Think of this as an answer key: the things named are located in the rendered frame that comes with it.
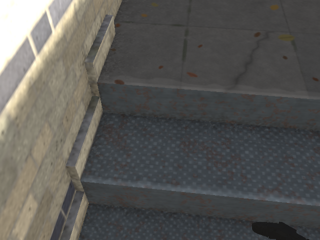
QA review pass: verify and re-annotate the right robot hand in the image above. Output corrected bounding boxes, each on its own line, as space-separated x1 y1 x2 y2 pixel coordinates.
252 222 309 240

